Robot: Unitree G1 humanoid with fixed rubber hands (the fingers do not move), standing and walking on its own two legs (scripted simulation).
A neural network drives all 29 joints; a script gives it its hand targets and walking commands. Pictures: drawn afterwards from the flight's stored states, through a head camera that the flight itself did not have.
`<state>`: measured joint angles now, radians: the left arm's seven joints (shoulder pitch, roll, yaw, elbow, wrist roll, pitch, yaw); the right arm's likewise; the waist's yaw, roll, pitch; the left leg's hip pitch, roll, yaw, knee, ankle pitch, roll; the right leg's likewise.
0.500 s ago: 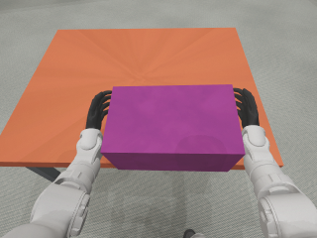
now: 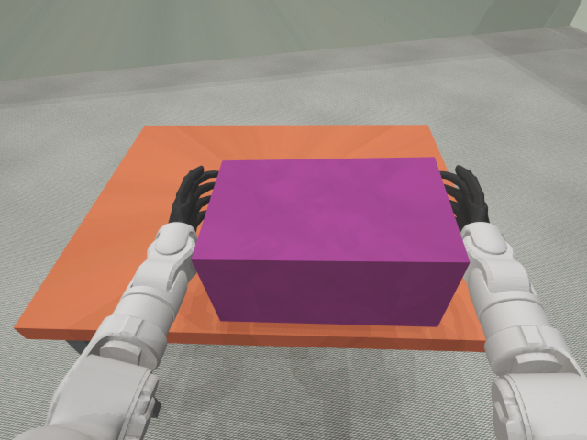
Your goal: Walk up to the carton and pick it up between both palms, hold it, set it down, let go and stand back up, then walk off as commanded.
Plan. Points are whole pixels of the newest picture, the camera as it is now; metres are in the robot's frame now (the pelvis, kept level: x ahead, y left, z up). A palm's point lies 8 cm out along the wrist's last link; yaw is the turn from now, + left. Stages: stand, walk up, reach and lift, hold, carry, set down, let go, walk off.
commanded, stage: reach and lift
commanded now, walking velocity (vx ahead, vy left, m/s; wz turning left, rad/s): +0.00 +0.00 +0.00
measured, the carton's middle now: (325, 240) +0.37 -0.02 +0.09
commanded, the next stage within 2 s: hold in 1.36 s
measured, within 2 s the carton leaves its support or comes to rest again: neither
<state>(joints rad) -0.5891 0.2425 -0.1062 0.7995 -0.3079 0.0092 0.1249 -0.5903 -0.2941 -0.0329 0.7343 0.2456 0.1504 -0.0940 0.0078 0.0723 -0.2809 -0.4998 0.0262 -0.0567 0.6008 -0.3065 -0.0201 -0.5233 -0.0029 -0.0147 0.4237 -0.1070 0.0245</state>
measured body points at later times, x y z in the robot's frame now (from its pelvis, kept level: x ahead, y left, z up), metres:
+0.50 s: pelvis -0.01 -0.01 +0.00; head -0.06 -0.03 +0.45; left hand +0.38 +0.17 +0.16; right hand +0.39 -0.23 +0.15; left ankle -0.01 +0.12 -0.73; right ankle +0.05 -0.15 -0.73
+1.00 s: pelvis -0.01 +0.00 +0.01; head -0.06 -0.02 +0.45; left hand +0.38 +0.18 +0.18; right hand +0.39 -0.22 +0.17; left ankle -0.01 +0.12 -0.73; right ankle +0.05 -0.15 -0.73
